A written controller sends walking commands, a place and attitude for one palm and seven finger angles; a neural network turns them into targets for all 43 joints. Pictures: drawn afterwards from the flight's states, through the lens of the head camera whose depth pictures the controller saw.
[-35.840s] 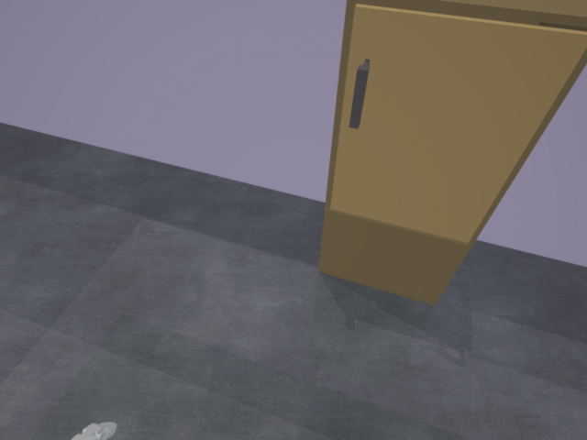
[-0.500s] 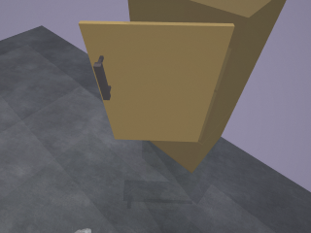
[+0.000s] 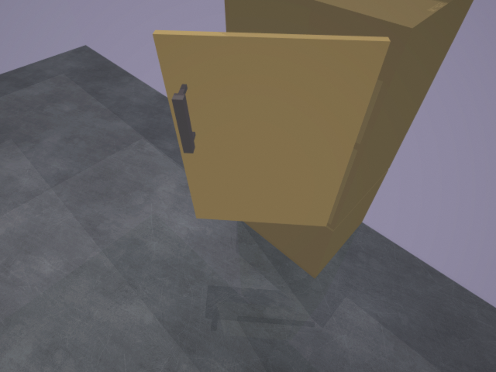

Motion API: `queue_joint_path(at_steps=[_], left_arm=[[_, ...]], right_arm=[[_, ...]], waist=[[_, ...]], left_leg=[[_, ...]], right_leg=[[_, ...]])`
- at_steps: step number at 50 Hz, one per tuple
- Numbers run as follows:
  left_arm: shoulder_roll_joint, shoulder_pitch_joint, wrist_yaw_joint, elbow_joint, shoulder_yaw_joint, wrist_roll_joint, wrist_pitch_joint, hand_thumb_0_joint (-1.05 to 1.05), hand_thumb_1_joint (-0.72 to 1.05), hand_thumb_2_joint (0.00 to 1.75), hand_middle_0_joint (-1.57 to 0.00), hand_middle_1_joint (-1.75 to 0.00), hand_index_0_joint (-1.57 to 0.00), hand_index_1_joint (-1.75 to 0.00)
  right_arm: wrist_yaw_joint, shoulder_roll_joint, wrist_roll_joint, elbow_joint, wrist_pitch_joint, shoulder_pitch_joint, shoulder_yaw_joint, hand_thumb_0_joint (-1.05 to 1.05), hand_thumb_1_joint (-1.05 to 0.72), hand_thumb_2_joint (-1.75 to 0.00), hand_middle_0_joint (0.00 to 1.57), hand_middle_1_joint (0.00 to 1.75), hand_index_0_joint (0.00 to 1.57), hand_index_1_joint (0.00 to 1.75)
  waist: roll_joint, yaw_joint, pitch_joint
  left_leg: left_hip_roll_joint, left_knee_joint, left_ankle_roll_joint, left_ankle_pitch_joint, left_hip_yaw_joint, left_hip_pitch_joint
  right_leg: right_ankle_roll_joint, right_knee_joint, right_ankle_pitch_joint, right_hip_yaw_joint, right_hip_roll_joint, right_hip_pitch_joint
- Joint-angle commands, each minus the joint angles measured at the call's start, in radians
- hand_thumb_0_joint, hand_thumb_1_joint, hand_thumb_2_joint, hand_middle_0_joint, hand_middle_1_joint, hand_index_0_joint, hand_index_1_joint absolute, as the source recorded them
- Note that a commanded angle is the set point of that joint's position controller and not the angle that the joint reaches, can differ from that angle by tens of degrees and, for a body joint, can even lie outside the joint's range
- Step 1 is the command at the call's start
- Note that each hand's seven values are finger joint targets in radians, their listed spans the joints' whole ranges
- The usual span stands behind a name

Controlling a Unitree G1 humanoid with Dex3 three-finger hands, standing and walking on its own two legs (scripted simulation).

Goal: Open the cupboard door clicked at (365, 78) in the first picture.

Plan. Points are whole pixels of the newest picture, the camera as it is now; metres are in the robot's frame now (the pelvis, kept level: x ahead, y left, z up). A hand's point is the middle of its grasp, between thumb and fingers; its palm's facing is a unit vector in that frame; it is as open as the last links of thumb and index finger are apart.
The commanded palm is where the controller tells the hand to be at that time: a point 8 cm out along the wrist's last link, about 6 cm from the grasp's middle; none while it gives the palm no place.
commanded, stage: come to a stop and stand still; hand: left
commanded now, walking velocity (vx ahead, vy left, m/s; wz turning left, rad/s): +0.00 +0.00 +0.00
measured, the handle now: (186, 119) +0.59 +0.18 +0.07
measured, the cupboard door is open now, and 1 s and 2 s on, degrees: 39 39 39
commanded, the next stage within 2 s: look again from close up in 0.20 s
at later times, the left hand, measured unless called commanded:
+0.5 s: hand out of the picture +0.02 +0.14 -0.15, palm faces +0.01 -0.97 -0.26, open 7.4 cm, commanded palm none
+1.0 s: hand out of the picture +0.02 +0.10 -0.15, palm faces +0.06 -0.97 -0.24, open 7.4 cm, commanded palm none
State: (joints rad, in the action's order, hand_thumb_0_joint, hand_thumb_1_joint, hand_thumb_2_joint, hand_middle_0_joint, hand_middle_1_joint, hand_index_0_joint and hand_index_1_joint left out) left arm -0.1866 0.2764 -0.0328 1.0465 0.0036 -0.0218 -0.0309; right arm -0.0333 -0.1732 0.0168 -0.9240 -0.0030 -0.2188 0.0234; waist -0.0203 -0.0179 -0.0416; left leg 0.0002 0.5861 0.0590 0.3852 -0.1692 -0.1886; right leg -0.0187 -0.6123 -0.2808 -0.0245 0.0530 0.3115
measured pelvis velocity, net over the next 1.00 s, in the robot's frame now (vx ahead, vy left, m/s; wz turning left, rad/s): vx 0.01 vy -0.08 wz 0.04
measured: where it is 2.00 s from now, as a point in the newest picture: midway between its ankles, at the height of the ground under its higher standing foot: outside the picture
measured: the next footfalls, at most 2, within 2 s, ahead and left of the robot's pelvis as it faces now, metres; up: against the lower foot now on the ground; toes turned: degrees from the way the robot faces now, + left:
none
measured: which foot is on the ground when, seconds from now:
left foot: down 0.00-1.00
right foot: down 0.00-1.00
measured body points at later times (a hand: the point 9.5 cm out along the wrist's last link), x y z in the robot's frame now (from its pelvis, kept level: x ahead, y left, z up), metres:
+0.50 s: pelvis +0.00 -0.05 +0.01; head +0.01 -0.08 +0.46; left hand +0.02 +0.19 -0.13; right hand -0.02 -0.27 -0.16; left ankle -0.04 +0.07 -0.73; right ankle +0.03 -0.14 -0.73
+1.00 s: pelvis +0.01 -0.08 +0.01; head +0.02 -0.11 +0.46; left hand +0.02 +0.15 -0.13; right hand +0.01 -0.30 -0.16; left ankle -0.04 +0.07 -0.73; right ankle +0.03 -0.14 -0.73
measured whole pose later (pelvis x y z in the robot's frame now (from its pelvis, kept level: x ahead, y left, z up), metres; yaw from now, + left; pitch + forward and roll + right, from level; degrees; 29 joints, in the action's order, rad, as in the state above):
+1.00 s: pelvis +0.01 -0.08 +0.01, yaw +2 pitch -1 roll +1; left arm -0.15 0.24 -0.03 1.12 0.00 -0.02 0.03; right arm -0.03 -0.16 0.02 -1.13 -0.02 -0.31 0.00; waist -0.04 0.00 -0.03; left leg -0.08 0.40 -0.05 0.27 -0.10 -0.11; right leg 0.09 -0.44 -0.23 -0.11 -0.04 0.22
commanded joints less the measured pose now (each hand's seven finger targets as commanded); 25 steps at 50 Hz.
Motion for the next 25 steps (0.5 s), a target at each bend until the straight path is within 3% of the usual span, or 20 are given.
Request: queue_joint_path(at_steps=[1,2,5,12,25], left_arm=[[-0.080,0.000,0.005,-0.059,0.010,0.002,0.026,0.00,0.90,0.90,-0.20,-0.30,-0.20,-0.30],[-0.079,0.007,0.006,-0.055,0.008,0.001,0.026,0.00,0.90,0.90,-0.20,-0.30,-0.20,-0.30],[-0.088,0.015,0.007,-0.043,0.009,0.002,0.034,0.00,0.90,0.90,-0.20,-0.30,-0.20,-0.30],[-0.100,0.011,0.006,-0.017,0.009,0.006,0.050,0.00,0.90,0.90,-0.20,-0.30,-0.20,-0.30],[-0.103,-0.004,0.002,0.030,0.013,0.014,0.065,0.00,0.90,0.90,-0.20,-0.30,-0.20,-0.30]], right_arm=[[0.005,-0.125,0.000,0.049,-0.015,-0.049,0.019,0.00,-0.90,-0.90,0.20,0.30,0.20,0.30],[0.006,-0.129,0.001,0.045,-0.015,-0.047,0.017,0.00,-0.90,-0.90,0.20,0.30,0.20,0.30],[0.008,-0.128,0.001,0.023,-0.019,-0.055,0.012,0.00,-0.90,-0.90,0.20,0.30,0.20,0.30],[0.010,-0.116,0.001,-0.040,-0.026,-0.082,-0.005,0.00,-0.90,-0.90,0.20,0.30,0.20,0.30],[0.007,-0.075,0.002,-0.159,-0.028,-0.155,-0.020,0.00,-0.90,-0.90,0.20,0.30,0.20,0.30]], waist=[[0.001,0.020,-0.050],[0.008,0.019,-0.059],[0.021,0.021,-0.033],[0.058,0.028,-0.006],[0.030,0.021,-0.001]], left_leg=[[-0.146,-0.264,-0.002,-0.136,0.202,-0.070],[-0.142,-0.283,-0.002,-0.077,0.205,-0.075],[-0.131,-0.295,-0.003,-0.058,0.192,-0.047],[-0.110,-0.275,-0.014,-0.131,0.160,0.013],[-0.106,-0.264,-0.037,-0.175,0.136,0.005]], right_leg=[[0.053,0.102,0.068,0.054,0.018,-0.008],[0.052,0.117,0.060,0.061,0.021,-0.006],[0.055,0.141,0.079,0.071,0.031,-0.023],[0.063,0.196,0.114,0.104,0.062,-0.042],[0.083,0.229,0.170,0.103,0.080,-0.111]])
